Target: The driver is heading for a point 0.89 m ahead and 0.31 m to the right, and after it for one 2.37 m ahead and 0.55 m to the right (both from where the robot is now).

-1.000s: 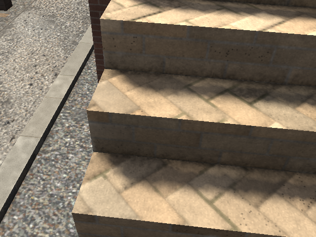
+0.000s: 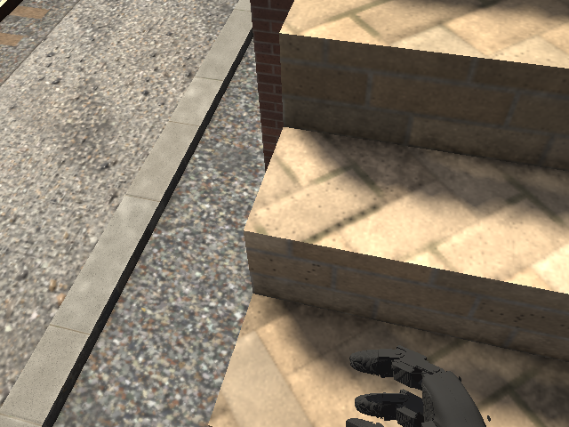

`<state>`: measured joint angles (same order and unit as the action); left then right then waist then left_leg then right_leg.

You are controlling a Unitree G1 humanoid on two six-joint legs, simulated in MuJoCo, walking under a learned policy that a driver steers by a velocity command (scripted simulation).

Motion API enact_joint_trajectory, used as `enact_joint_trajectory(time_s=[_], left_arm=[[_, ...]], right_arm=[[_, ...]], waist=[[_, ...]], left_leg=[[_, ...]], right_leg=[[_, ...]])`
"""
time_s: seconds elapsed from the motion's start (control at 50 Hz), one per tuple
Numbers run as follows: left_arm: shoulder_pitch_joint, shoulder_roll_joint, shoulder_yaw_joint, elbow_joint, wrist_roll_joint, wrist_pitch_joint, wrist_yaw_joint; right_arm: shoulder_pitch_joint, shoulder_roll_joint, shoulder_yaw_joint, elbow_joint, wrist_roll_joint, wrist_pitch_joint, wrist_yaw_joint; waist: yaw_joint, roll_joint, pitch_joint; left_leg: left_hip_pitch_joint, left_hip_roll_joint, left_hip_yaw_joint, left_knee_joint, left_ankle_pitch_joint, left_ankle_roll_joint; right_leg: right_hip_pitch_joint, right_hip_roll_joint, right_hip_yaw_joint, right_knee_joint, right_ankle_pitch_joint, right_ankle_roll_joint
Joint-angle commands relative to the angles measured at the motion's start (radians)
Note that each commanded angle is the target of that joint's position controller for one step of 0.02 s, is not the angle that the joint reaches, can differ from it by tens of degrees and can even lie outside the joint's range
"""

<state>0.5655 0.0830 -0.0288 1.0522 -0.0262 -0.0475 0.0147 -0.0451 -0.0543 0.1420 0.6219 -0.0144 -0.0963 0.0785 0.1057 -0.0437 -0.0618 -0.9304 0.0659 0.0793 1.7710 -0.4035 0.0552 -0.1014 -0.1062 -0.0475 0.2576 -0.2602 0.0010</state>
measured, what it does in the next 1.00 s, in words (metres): climbs, turning right: left foot, then right foot 0.20 m higher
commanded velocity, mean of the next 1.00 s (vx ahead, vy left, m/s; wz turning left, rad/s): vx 0.50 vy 0.00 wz -0.40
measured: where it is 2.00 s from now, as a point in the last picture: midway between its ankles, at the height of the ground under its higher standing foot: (553, 245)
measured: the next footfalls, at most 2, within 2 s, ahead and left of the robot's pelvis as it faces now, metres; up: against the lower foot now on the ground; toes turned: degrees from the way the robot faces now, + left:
left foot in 0.10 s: -0.04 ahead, +0.20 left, +0.00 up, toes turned +3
right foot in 0.34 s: +0.07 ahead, -0.10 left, +0.20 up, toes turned -20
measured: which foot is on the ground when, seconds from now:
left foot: up 0.00-0.08, down 0.10-0.36, up 0.38-0.60, down 0.62-1.00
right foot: down 0.00-0.06, up 0.08-0.32, down 0.34-0.62, up 0.64-1.00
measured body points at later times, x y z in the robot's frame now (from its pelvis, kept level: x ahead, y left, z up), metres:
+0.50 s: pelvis +0.14 +0.00 +0.10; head +0.13 +0.02 +0.55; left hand +0.49 +0.06 +0.09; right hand -0.01 -0.29 -0.01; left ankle +0.02 +0.17 -0.46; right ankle +0.03 -0.09 -0.56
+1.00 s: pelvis +0.25 -0.05 +0.19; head +0.27 -0.02 +0.64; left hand +0.56 -0.05 +0.14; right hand +0.10 -0.20 +0.05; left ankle +0.18 +0.12 -0.56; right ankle +0.32 -0.22 -0.32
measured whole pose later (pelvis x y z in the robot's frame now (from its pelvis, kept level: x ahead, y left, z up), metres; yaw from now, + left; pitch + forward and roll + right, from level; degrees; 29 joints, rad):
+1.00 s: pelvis +0.25 -0.05 +0.19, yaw -29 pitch +2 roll -4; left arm -0.03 0.14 -0.09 0.57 -0.04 0.02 -0.06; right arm 0.48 -0.12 0.06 1.03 -0.04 -0.07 -0.02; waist -0.05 0.00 -0.06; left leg 0.11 0.14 0.21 0.17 -0.25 -0.02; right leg -1.17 -0.03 -0.13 1.68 -0.31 -0.09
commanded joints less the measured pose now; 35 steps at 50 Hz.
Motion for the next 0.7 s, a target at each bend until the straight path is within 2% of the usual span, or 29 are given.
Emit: enact_joint_trajectory(time_s=[0.02,0.04,0.08,0.1,0.12,0.14,0.16,0.18,0.2,0.22,0.24,0.28,0.3,0.32,0.34,0.36,0.38,0.4,0.42,0.46,0.5,0.54,0.56,0.58,0.6,0.62,0.64,0.66,0.7], left_arm=[[0.154,0.141,0.012,0.026,0.043,0.036,0.013],[-0.009,0.274,0.038,-0.046,0.057,0.032,0.011],[-0.231,0.372,0.074,-0.182,0.016,0.017,0.012],[-0.251,0.23,0.063,-0.217,0.052,-0.004,-0.024],[-0.103,0.084,0.033,-0.186,0.042,-0.057,-0.04],[-0.092,0.113,0.033,-0.213,-0.005,-0.087,-0.07],[-0.211,0.083,0.016,-0.294,-0.051,-0.081,-0.084],[-0.374,0.044,-0.009,-0.387,-0.071,-0.053,-0.081],[-0.742,-0.007,-0.051,-0.49,0.015,-0.094,-0.074],[-0.852,-0.017,-0.078,-0.58,0.034,-0.115,-0.087],[-0.917,-0.027,-0.104,-0.633,0.049,-0.119,-0.105],[-0.622,0.024,-0.118,-0.535,0.072,-0.066,-0.14],[-0.488,0.05,-0.115,-0.485,0.081,-0.059,-0.15],[-0.438,0.073,-0.077,-0.45,0.089,-0.046,-0.126],[-0.417,0.07,-0.051,-0.429,0.081,0.008,-0.079],[-0.43,0.173,-0.01,-0.398,0.065,0.019,-0.067],[-0.251,0.227,0.046,-0.334,0.021,0.046,-0.047],[-0.312,0.231,0.046,-0.33,0.034,0.045,-0.051],[-0.425,0.218,0.047,-0.342,0.029,0.045,-0.049],[-0.66,0.172,0.035,-0.393,0.015,0.031,-0.046],[-0.57,0.237,0.065,-0.371,0.015,-0.014,-0.049],[-0.45,0.222,0.068,-0.336,0.022,-0.014,-0.023],[-0.534,0.229,0.058,-0.386,0.005,0.002,0.002],[-0.721,0.307,0.067,-0.432,-0.011,0.043,0.019],[-0.861,0.334,0.074,-0.495,0.006,0.048,0.038],[-0.907,0.25,0.06,-0.517,-0.006,0.038,0.018],[-0.829,0.096,0.026,-0.513,-0.026,0.021,-0.017],[-0.723,0.152,0.037,-0.458,-0.042,0.003,-0.058],[-0.725,0.124,0.031,-0.492,-0.006,-0.026,-0.089]], right_arm=[[-0.183,-0.061,-0.025,-0.235,0.0,-0.09,0.028],[0.101,-0.184,-0.085,-0.136,0.007,-0.068,0.001],[0.271,-0.274,-0.146,0.09,0.027,0.051,-0.078],[0.367,-0.332,-0.155,0.151,0.044,0.12,-0.116],[0.369,-0.345,-0.141,0.168,-0.036,0.123,-0.128],[0.513,-0.273,-0.151,0.211,-0.08,0.124,-0.127],[0.453,-0.212,-0.142,0.232,-0.08,0.119,-0.109],[0.416,-0.195,-0.153,0.258,-0.04,0.095,-0.103],[0.798,-0.235,-0.169,0.384,-0.067,0.085,-0.073],[0.849,-0.256,-0.167,0.435,-0.102,0.062,-0.079],[0.805,-0.249,-0.173,0.453,-0.103,0.038,-0.086],[0.377,-0.344,-0.192,0.319,-0.041,0.006,-0.124],[0.08,-0.37,-0.192,0.221,0.008,0.011,-0.122],[0.065,-0.431,-0.215,0.233,0.052,0.008,-0.109],[0.137,-0.536,-0.241,0.266,0.083,-0.011,-0.103],[0.34,-0.357,-0.211,0.336,0.07,-0.034,-0.054],[0.275,-0.332,-0.187,0.327,0.043,-0.019,-0.026],[0.389,-0.406,-0.248,0.335,0.078,-0.037,0.008],[0.368,-0.364,-0.233,0.285,0.096,-0.043,0.022],[0.298,-0.278,-0.178,0.23,0.069,0.014,-0.002],[0.168,-0.285,-0.146,0.117,0.036,-0.02,-0.023],[0.154,-0.324,-0.138,0.046,0.026,-0.042,-0.029],[0.235,-0.308,-0.114,0.019,0.025,-0.032,-0.025],[0.521,-0.265,-0.101,0.094,-0.009,-0.019,-0.017],[0.805,-0.28,-0.14,0.197,-0.059,-0.002,-0.025],[0.979,-0.26,-0.15,0.337,-0.091,0.03,-0.028],[0.921,-0.364,-0.157,0.274,-0.105,0.02,-0.044],[0.692,-0.393,-0.16,0.146,-0.09,0.006,-0.065],[0.583,-0.357,-0.158,0.111,-0.051,0.0,-0.1]], waist=[[-0.094,-0.106,-0.182],[-0.205,-0.114,-0.303],[-0.192,0.015,-0.048],[-0.168,0.327,0.029],[-0.115,0.41,-0.114],[-0.185,0.371,-0.341],[-0.176,0.398,-0.294],[-0.182,0.444,-0.196],[-0.39,0.348,-0.234],[-0.377,0.385,-0.293],[-0.342,0.336,-0.308],[-0.053,0.137,-0.371],[0.085,0.059,-0.316],[0.12,0.018,-0.246],[0.1,0.124,-0.179],[0.013,-0.252,-0.26],[0.098,-0.451,-0.479],[-0.001,-0.361,-0.368],[-0.074,-0.286,-0.24],[-0.145,-0.183,0.022],[-0.107,-0.171,0.229],[-0.064,-0.083,0.16],[-0.142,-0.049,0.107],[-0.327,0.029,-0.007],[-0.465,0.124,-0.115],[-0.472,0.286,-0.129],[-0.35,0.596,-0.104],[-0.273,0.413,-0.139],[-0.205,0.128,0.041]], left_leg=[[0.387,-0.054,-0.002,-1.113,-0.026,-0.005],[0.813,-0.013,-0.077,-1.47,0.448,-0.023],[1.067,0.075,-0.048,-1.925,0.74,-0.039],[1.489,0.195,-0.104,-1.681,1.466,-0.047],[1.694,0.337,-0.113,-1.153,2.305,-0.023],[1.854,0.489,-0.173,-1.022,2.349,0.095],[1.877,0.476,-0.122,-1.059,2.073,0.095],[1.866,0.455,-0.094,-1.101,1.777,0.08],[2.084,0.359,-0.12,-1.036,2.232,0.047],[2.135,0.357,-0.161,-1.021,2.349,0.061],[2.031,0.36,-0.24,-1.061,2.288,0.089],[1.605,0.367,-0.296,-1.166,1.878,0.096],[1.103,0.28,-0.197,-1.265,1.746,0.066],[0.75,0.248,-0.205,-1.345,1.792,0.085],[0.741,0.238,-0.233,-1.271,1.839,0.083],[0.209,0.114,-0.261,-0.903,1.076,-0.025],[0.326,-0.037,-0.189,-0.593,0.127,-0.097],[0.19,-0.114,-0.302,-0.267,-0.091,-0.149],[-0.006,-0.118,-0.3,-0.165,-0.194,-0.163],[-0.024,-0.035,-0.22,-0.138,-0.15,-0.149],[-0.161,-0.062,-0.21,-0.259,-0.407,-0.164],[-0.239,-0.022,-0.227,-0.376,-0.595,-0.176],[-0.079,0.082,-0.3,-0.772,-0.698,-0.141],[0.438,0.03,-0.124,-1.253,-0.506,-0.111],[0.828,-0.041,0.057,-1.407,0.329,-0.057],[1.156,-0.076,0.037,-1.287,0.595,-0.009],[1.067,0.18,-0.67,-1.36,0.534,0.076],[1.007,0.345,-0.751,-1.43,0.375,0.157],[0.973,0.331,-0.537,-1.444,0.239,0.107]], right_leg=[[0.389,-0.016,0.126,0.218,1.438,-0.104],[0.293,-0.049,0.195,0.308,1.415,-0.117],[-0.112,0.076,0.211,0.738,0.641,-0.08],[-0.82,0.292,0.102,1.331,-0.564,-0.012],[-1.253,0.325,0.191,2.016,-0.792,-0.051],[-1.463,0.313,0.233,2.401,-0.862,-0.07],[-1.738,0.267,0.196,2.616,-0.866,-0.085],[-1.878,0.173,0.164,2.69,-0.852,-0.078],[-1.903,0.208,-0.058,2.489,-0.893,-0.048],[-1.881,0.183,-0.005,2.366,-0.985,-0.034],[-1.762,0.142,0.077,2.218,-1.06,-0.032],[-1.179,0.017,0.203,1.51,-0.797,-0.071],[-0.592,0.023,0.204,0.92,-0.615,-0.081],[-0.105,0.114,0.029,0.648,-0.138,-0.062],[-0.028,0.129,0.053,0.391,-0.374,-0.104],[0.549,0.021,0.161,0.605,0.186,-0.17],[0.476,-0.091,0.367,0.587,0.787,-0.285],[0.452,-0.168,0.364,0.66,0.836,-0.335],[0.384,-0.177,0.344,0.617,0.617,-0.283],[-0.016,-0.206,0.311,0.449,0.227,-0.211],[0.056,-0.18,0.31,0.401,0.382,-0.248],[0.209,-0.17,0.389,0.438,0.464,-0.263],[0.089,-0.198,0.387,0.44,0.465,-0.217],[-0.13,-0.059,0.165,0.508,0.54,-0.18],[-0.212,-0.011,0.147,0.621,0.79,-0.204],[-0.523,0.046,0.107,0.87,0.344,-0.203],[-0.709,0.251,0.221,1.23,-0.057,-0.123],[-0.704,0.234,0.287,1.512,-0.028,-0.068],[-0.944,0.2,0.233,1.69,0.025,-0.034]])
